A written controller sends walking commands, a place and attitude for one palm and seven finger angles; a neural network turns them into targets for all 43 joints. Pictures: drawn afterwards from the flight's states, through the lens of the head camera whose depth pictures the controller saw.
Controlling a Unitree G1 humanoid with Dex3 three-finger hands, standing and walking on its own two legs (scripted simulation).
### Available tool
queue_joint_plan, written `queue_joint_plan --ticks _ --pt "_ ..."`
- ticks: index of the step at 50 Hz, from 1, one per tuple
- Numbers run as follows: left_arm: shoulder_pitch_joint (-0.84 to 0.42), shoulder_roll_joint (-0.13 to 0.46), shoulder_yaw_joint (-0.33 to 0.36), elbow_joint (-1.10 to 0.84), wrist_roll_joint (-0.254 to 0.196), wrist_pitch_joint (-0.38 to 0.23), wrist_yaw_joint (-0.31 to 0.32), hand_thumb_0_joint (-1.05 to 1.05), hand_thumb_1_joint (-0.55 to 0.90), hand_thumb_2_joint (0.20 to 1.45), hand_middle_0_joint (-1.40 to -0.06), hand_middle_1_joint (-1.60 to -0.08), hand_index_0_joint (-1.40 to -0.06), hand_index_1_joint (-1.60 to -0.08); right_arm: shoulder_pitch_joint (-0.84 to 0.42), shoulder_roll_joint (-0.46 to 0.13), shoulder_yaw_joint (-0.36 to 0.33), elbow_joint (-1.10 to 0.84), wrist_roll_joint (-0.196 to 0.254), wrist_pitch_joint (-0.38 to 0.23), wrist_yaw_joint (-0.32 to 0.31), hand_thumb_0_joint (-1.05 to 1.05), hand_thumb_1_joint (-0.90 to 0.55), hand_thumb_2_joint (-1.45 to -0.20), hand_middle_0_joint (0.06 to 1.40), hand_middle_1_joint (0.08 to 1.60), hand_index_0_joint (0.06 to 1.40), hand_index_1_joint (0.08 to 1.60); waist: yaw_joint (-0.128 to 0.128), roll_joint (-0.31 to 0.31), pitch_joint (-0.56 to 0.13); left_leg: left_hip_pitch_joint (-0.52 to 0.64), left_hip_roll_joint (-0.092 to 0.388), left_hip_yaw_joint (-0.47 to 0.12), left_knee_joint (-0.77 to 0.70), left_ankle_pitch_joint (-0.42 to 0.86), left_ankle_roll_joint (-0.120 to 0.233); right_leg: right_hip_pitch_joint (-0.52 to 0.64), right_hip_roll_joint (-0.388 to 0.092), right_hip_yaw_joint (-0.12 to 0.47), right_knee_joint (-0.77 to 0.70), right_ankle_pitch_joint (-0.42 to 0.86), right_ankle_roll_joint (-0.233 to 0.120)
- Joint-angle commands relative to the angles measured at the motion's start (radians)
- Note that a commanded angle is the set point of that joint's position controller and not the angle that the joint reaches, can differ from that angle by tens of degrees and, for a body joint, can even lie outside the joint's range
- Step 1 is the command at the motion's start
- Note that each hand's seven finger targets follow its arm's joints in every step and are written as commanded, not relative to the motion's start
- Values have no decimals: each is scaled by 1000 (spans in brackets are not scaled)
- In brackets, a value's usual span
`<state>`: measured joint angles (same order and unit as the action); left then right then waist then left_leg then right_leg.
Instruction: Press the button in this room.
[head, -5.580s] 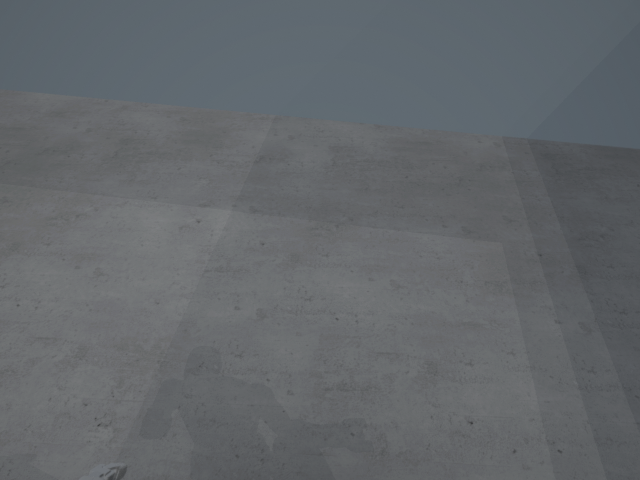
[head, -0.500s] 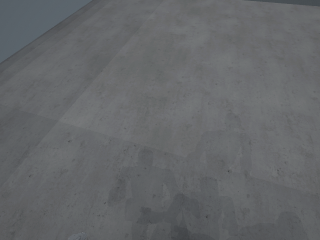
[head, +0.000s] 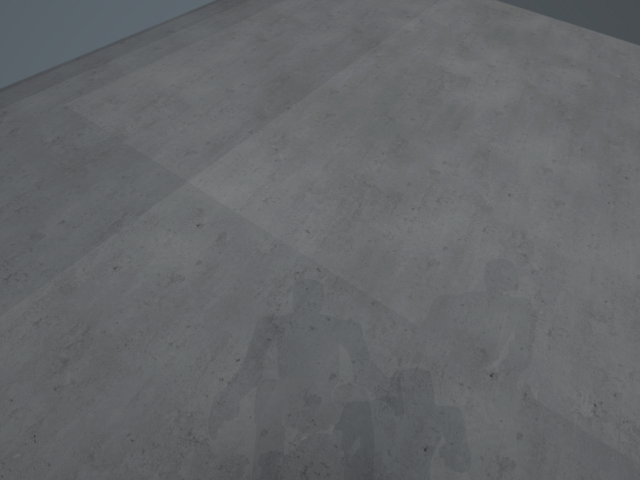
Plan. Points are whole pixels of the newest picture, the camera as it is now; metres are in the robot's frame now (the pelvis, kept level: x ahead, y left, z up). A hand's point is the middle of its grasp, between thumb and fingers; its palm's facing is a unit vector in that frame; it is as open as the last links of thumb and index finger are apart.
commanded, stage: turn or walk to find it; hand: left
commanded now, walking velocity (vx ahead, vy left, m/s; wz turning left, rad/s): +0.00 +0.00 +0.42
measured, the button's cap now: out of the picture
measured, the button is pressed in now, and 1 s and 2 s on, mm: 0 0 0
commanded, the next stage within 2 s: none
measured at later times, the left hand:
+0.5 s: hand out of the picture +0.06 +0.18 -0.13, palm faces +0.21 -0.94 -0.28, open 7.4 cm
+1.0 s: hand out of the picture -0.10 +0.23 -0.16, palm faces +0.45 -0.86 -0.25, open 7.4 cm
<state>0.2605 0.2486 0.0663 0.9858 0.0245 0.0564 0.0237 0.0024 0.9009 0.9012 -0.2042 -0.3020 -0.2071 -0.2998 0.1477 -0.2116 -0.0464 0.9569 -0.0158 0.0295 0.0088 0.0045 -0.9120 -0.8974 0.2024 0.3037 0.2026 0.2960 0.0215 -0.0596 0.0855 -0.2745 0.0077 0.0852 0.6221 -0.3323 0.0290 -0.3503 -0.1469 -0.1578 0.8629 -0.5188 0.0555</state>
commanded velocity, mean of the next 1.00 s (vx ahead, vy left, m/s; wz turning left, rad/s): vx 0.00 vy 0.00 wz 0.42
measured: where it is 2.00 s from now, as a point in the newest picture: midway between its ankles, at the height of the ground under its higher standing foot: outside the picture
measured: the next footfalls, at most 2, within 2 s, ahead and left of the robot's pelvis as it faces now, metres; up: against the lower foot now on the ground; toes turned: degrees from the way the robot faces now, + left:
right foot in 0.38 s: +0.04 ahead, -0.13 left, +0.00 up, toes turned +5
left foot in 0.80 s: -0.03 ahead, +0.12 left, +0.00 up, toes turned +26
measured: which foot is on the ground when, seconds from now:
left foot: down 0.00-0.40, up 0.42-0.78, down 0.80-1.00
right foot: up 0.00-0.36, down 0.38-0.80, up 0.82-1.00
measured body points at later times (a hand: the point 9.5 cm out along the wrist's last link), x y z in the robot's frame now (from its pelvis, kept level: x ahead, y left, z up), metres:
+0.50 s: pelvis -0.01 -0.03 +0.01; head +0.02 -0.05 +0.46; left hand +0.04 +0.23 -0.11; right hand +0.08 -0.27 -0.15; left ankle -0.04 +0.09 -0.66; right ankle +0.00 -0.13 -0.72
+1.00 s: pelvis -0.04 +0.02 +0.01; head -0.03 +0.04 +0.46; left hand -0.12 +0.28 -0.14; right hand +0.15 -0.17 -0.12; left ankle -0.06 +0.10 -0.72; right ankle +0.00 -0.13 -0.65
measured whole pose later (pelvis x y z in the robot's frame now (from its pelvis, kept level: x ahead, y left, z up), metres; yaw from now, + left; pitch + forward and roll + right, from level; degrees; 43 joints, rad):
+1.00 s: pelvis -0.04 +0.02 +0.01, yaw +24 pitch -1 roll -1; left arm 0.23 0.27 0.07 0.99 0.02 0.06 0.02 0.00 0.91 0.90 -0.20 -0.30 -0.20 -0.30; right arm 0.15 -0.20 -0.03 0.94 -0.02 0.02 -0.01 0.00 -0.91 -0.90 0.20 0.30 0.21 0.30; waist 0.02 -0.04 0.07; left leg -0.24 -0.02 0.04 0.50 -0.24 0.05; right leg -0.45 -0.11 -0.05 1.08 -0.41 0.08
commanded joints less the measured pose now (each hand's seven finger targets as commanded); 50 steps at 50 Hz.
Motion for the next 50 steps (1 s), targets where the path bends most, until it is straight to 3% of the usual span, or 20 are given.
queue_joint_plan --ticks 1,4,12,14,17,18,19,20,21,23,25,34,36,38,39,40,41,42,45,50 --pt "-77 71 15 -100 -7 -22 -10 0 900 900 -200 -300 -200 -300 53 -185 -41 -46 -5 -21 -30 0 -900 -900 200 300 200 300 -41 240 -90 145 278 -306 -288 530 134 -205 16 133 273 59 17" --pt "-43 63 12 -80 -9 -22 -12 0 900 900 -200 -300 -200 -300 43 -181 -38 -54 -2 -29 -30 0 -900 -900 200 300 200 300 -29 179 -105 159 233 -254 -286 577 127 -164 33 125 225 106 29" --pt "-110 42 4 -129 -13 -23 -5 0 900 900 -200 -300 -200 -300 80 -186 -52 -53 -10 -16 -25 0 -900 -900 200 300 200 300 -54 198 -97 129 228 -359 -280 486 150 -80 77 126 -10 69 26" --pt "-97 39 3 -134 -15 -29 -2 0 900 900 -200 -300 -200 -300 74 -190 -56 -60 -12 -12 -23 0 -900 -900 200 300 200 300 -49 205 -108 111 216 -384 -258 515 146 -22 98 116 -109 77 18" --pt "-17 52 6 -118 -18 -43 2 0 900 900 -200 -300 -200 -300 48 -180 -59 -69 -5 -9 -18 0 -900 -900 200 300 200 300 -6 181 -131 14 168 -379 -189 453 101 155 111 102 -353 250 9" --pt "11 76 12 -115 -14 -52 6 0 900 900 -200 -300 -200 -300 50 -156 -57 -72 1 -10 -14 0 -900 -900 200 300 200 300 9 116 -142 -61 123 -352 -127 350 56 265 67 136 -480 333 -1" --pt "33 150 26 -115 0 -63 14 0 900 900 -200 -300 -200 -300 66 -99 -49 -87 10 -12 -8 0 -900 -900 200 300 200 300 12 -87 -161 -222 13 -227 38 108 -10 382 -136 335 -550 378 -65" --pt "34 206 34 -127 5 -62 14 0 900 900 -200 -300 -200 -300 48 -80 -47 -114 5 -9 -7 0 -900 -900 200 300 200 300 26 -219 -129 -295 -76 -128 248 -231 -50 314 -327 481 -586 460 -184" --pt "16 185 41 -135 -4 -64 19 0 900 900 -200 -300 -200 -300 37 -118 -56 -108 -7 9 -11 0 -900 -900 200 300 200 300 26 -228 -131 -290 -31 -177 412 -252 -51 244 -335 467 -596 476 -227" --pt "-76 129 21 -149 -5 -62 15 0 900 900 -200 -300 -200 -300 39 -110 -62 -68 -6 22 0 0 -900 -900 200 300 200 300 -24 -74 -36 -295 -3 -171 582 -130 -60 143 -225 322 -576 443 -197" --pt "-107 101 10 -158 -3 -68 12 0 900 900 -200 -300 -200 -300 88 -97 -56 -44 -7 25 8 0 -900 -900 200 300 200 300 -45 -87 -49 -278 11 -134 601 -55 -79 150 -169 203 -554 478 -167" --pt "34 166 28 -84 8 -60 9 0 900 900 -200 -300 -200 -300 -28 -70 -28 -64 6 14 7 0 -900 -900 200 300 200 300 27 -145 -92 -164 16 -22 202 -132 -91 283 -200 118 -455 777 -188" --pt "25 171 32 -76 9 -56 8 0 900 900 -200 -300 -200 -300 -16 -71 -26 -63 10 8 5 0 -900 -900 200 300 200 300 18 -150 -101 -99 9 -3 93 -111 -80 265 -205 114 -420 774 -176" --pt "-1 170 36 -77 0 -49 7 0 900 900 -200 -300 -200 -300 53 -88 -28 -47 6 -2 2 0 -900 -900 200 300 200 300 -24 -118 -129 43 11 12 -114 63 -69 206 -183 58 -333 685 -117" --pt "5 147 32 -84 -10 -42 4 0 900 900 -200 -300 -200 -300 93 -136 -37 -40 3 -14 4 0 -900 -900 200 300 200 300 -49 4 -164 187 63 -48 -231 206 -48 104 -146 14 -209 560 -67" --pt "23 82 22 -114 -15 -36 -3 0 900 900 -200 -300 -200 -300 126 -241 -61 -46 -6 -22 2 0 -900 -900 200 300 200 300 -60 315 -182 319 310 -371 -256 529 60 -144 -15 -36 -9 119 11" --pt "-47 64 3 -145 -5 -29 0 0 900 900 -200 -300 -200 -300 182 -285 -67 -36 -1 -11 -2 0 -900 -900 200 300 200 300 -90 324 -155 239 405 -414 -277 645 141 -161 24 32 137 -141 16" --pt "-79 62 7 -137 -5 -18 8 0 900 900 -200 -300 -200 -300 178 -258 -64 -22 -3 -18 -17 0 -900 -900 200 300 200 300 -93 345 -157 200 370 -420 -293 593 138 -181 27 112 213 -113 13" --pt "-68 76 18 -92 -7 -20 -8 0 900 900 -200 -300 -200 -300 45 -187 -37 -58 -5 -21 -29 0 -900 -900 200 300 200 300 -36 220 -71 122 255 -307 -309 478 117 -188 22 139 283 83 15" --pt "-39 72 15 -81 -6 -18 -10 0 900 900 -200 -300 -200 -300 58 -180 -38 -63 1 -27 -26 0 -900 -900 200 300 200 300 -32 179 -102 152 220 -291 -328 418 123 -169 38 137 215 143 34"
